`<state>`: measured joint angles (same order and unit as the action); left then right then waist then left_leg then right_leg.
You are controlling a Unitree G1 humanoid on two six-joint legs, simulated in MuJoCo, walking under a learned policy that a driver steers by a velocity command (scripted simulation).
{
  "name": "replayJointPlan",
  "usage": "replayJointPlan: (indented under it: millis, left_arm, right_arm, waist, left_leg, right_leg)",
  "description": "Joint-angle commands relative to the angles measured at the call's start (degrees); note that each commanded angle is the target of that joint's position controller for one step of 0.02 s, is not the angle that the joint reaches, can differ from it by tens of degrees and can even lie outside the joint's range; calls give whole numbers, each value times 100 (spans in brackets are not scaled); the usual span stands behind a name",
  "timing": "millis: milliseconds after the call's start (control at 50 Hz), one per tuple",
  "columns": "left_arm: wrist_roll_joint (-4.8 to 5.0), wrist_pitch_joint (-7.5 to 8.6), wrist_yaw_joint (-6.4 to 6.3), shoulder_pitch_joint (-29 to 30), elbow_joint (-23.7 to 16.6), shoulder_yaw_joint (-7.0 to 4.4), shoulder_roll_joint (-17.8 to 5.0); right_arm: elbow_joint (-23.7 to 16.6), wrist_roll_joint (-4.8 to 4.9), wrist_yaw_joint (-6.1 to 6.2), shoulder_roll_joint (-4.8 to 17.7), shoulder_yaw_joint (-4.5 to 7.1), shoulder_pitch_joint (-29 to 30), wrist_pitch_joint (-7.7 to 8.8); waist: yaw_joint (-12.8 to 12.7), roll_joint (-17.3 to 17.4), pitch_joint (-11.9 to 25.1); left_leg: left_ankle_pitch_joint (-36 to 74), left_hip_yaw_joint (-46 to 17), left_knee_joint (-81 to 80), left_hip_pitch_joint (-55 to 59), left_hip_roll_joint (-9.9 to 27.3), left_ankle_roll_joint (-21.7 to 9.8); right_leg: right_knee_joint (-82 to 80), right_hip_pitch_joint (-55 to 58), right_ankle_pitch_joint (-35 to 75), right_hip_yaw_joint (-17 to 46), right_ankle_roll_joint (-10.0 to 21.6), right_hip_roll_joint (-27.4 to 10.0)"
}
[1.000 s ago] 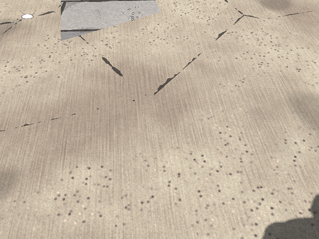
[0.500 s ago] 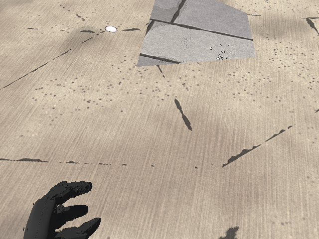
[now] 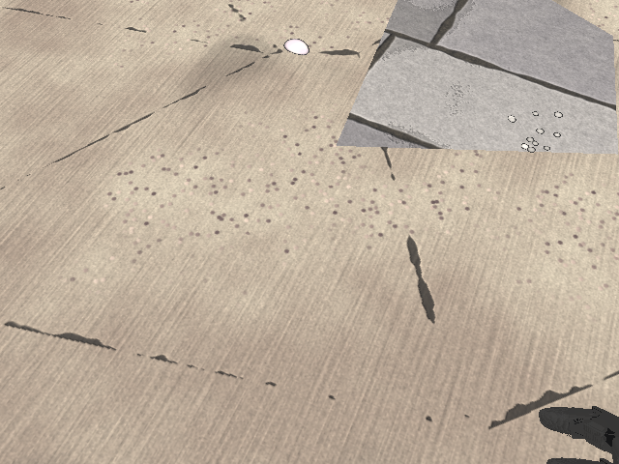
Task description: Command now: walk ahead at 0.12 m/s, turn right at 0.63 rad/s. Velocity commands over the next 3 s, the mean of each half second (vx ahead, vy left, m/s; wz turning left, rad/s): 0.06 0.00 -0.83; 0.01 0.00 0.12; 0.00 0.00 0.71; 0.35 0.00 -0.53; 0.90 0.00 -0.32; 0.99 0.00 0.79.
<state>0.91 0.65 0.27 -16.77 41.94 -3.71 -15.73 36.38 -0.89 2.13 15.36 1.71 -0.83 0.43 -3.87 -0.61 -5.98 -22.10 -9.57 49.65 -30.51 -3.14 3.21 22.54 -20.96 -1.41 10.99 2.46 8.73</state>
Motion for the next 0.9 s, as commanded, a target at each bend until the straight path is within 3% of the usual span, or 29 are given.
replayJointPlan:
  millis: [20,80,120,140,160,180,200,220,240,260,280,320,360,400,460,500,560,600,620,640,660,680,700,720,740,760,800,840,900]
  left_arm:
    - [86,-87,-171,633,-727,-345,-1117]
    - [43,-243,-258,448,-747,-379,-1063]
    - [54,-308,-280,458,-811,-398,-1033]
    - [90,-322,-273,460,-844,-373,-945]
    - [97,-342,-253,146,-817,-295,-682]
    - [148,-330,-256,27,-917,-263,-527]
    - [74,-253,-214,-32,-968,-399,-1052]
    - [62,-268,-192,-103,-842,-479,-1350]
    - [51,-327,-202,-197,-704,-493,-1324]
    - [24,-386,-216,-291,-643,-465,-1176]
    - [31,-418,-191,-306,-666,-423,-1064]
    - [87,-414,-153,25,-872,-344,-921]
    - [99,-387,-119,430,-1082,-273,-831]
    - [79,-374,-69,600,-1209,-224,-769]
    - [49,-379,-5,703,-1292,-167,-683]
    - [9,-395,11,755,-1315,-135,-641]
    - [-4,-453,40,743,-1311,-144,-660]
    - [-26,-468,62,421,-1149,-161,-639]
    - [-54,-455,27,230,-1035,-194,-803]
    - [-100,-436,-59,19,-1036,-218,-1133]
    - [-262,-365,-94,558,-1126,-118,-1077]
    - [-367,-259,-51,579,-1086,0,-574]
    - [-390,-178,-29,733,-913,-2,-615]
    - [-337,-137,-48,920,-853,-96,-851]
    - [-239,-115,-79,1065,-820,-128,-936]
    - [-229,-115,-129,1143,-795,-121,-924]
    - [-257,-141,-219,1292,-785,-58,-668]
    - [-256,-161,-290,1305,-707,-30,-519]
    - [-260,-185,-343,1273,-585,-98,-623]
  right_arm:
    - [-145,33,-9,543,177,-464,-50]
    - [-192,84,-81,548,194,-217,68]
    - [-125,137,-117,620,250,-364,169]
    - [-58,142,-114,695,297,-529,204]
    - [-85,72,-80,902,346,-588,196]
    - [-174,-144,-68,1243,376,-409,130]
    - [-204,-317,-87,1036,368,-259,148]
    - [-310,-232,-59,711,287,24,150]
    - [-347,-123,-29,526,243,172,130]
    - [-363,-43,11,529,233,219,95]
    - [-351,-21,36,524,211,189,70]
    - [-297,-66,67,580,217,-35,28]
    - [-202,-96,91,686,262,-364,-27]
    - [-127,-96,79,853,329,-548,-62]
    - [-91,-63,3,1064,429,-525,-66]
    - [-42,-11,-73,1160,473,-545,-62]
    - [72,173,-182,1237,514,-637,-25]
    - [177,340,-195,1177,478,-589,0]
    - [363,336,-219,893,366,-936,35]
    - [285,10,-289,366,136,-1066,79]
    - [216,-64,-322,250,78,-1111,84]
    - [328,66,-280,727,209,-861,22]
    - [355,219,-261,868,282,-850,-36]
    - [493,251,-191,924,339,-978,-104]
    - [542,217,-126,1078,410,-1086,-183]
    - [582,225,-88,1143,461,-1244,-231]
    - [578,276,-28,1048,491,-1410,-298]
    - [430,260,-2,836,448,-1248,-346]
    - [158,203,-99,576,356,-1062,-357]
  waist:
    - [453,-633,1182]
    - [325,-877,970]
    - [414,-932,939]
    - [499,-829,974]
    - [379,-244,1285]
    - [196,1157,1238]
    - [96,1418,1100]
    - [42,1049,934]
    - [50,745,828]
    - [47,647,811]
    - [95,644,728]
    - [261,699,672]
    - [519,759,739]
    - [620,781,863]
    - [621,810,968]
    - [603,807,1038]
    - [528,947,1154]
    - [266,921,1194]
    - [246,540,1286]
    - [364,-747,1713]
    - [481,-1537,1788]
    - [141,-848,1775]
    - [252,-860,1389]
    - [295,-862,1195]
    - [312,-998,966]
    - [386,-983,864]
    - [452,-836,828]
    - [390,-712,716]
    - [296,-612,765]
  left_leg:
    - [578,129,-595,848,-233,9]
    - [719,56,-1395,1166,-293,-15]
    - [1015,38,-2261,1613,-194,-109]
    - [1414,59,-2868,2098,46,-225]
    - [1355,-531,-3153,2788,945,-590]
    - [1426,-1865,-3447,2899,2060,-1273]
    - [1606,-2318,-3536,2353,2515,-1635]
    - [1565,-1716,-3455,2180,2257,-1572]
    - [1395,-1109,-3361,2103,1845,-1367]
    - [1442,-790,-3306,2142,1660,-1277]
    - [1815,-495,-3297,2076,1626,-1339]
    - [2191,-1,-3352,2193,1531,-1459]
    - [2395,174,-3359,2626,1633,-1601]
    - [2604,333,-3338,2887,1800,-1694]
    - [2776,749,-3313,2809,1949,-1694]
    - [3110,934,-3222,2578,1976,-1687]
    - [3539,962,-2897,2712,2134,-1603]
    - [3467,1084,-2365,2420,1998,-1287]
    - [2933,1318,-1991,1809,1742,-895]
    - [563,1710,-927,629,1260,-338]
    - [-1462,1514,-301,-40,895,33]
    - [-1462,984,159,241,997,134]
    - [-1245,872,450,191,888,117]
    - [-964,863,710,12,816,126]
    - [-708,806,1082,-100,739,188]
    - [-559,796,1515,-84,634,243]
    - [-293,830,1906,-296,626,330]
    - [-10,868,1590,-560,772,386]
    - [143,1001,799,-434,936,370]
  right_leg:
    - [-789,228,-1203,1949,764,-1225]
    - [-761,203,-1816,2207,637,-1096]
    - [-550,276,-1850,2398,493,-1013]
    - [-277,116,-2098,2297,336,-835]
    - [630,-253,-3124,1815,108,-478]
    - [2023,-1182,-3504,500,-129,270]
    - [3205,-1389,-3221,234,-362,-162]
    - [3729,-1395,-2793,27,-512,-438]
    - [4060,-1412,-2420,-73,-615,-523]
    - [4525,-1538,-2179,-196,-697,-577]
    - [4915,-1640,-2067,-350,-789,-674]
    - [4856,-1839,-1820,-707,-941,-939]
    - [4428,-2034,-1699,-828,-1072,-1171]
    - [4025,-1961,-1729,-880,-1110,-1341]
    - [3356,-1470,-1709,-1066,-1005,-1453]
    - [2811,-886,-1833,-1223,-871,-1337]
    - [1870,-323,-1956,-1344,-607,-1120]
    - [340,627,-1065,-1350,-239,-944]
    - [-346,1611,-93,-1116,-43,-967]
    - [-182,2948,2005,325,283,-2214]
    - [11,2529,2587,835,1337,-3275]
    - [-161,1990,1973,425,1505,-3017]
    - [-210,1714,1483,-62,1260,-2673]
    - [-275,1617,1078,-337,1066,-2482]
    - [-314,1429,1281,-505,1030,-2499]
    - [-358,1234,1519,-687,1047,-2497]
    - [-469,1281,1194,-945,1058,-2563]
    - [-554,1471,719,-1078,1023,-2626]
    - [-552,1711,593,-1265,1045,-2756]
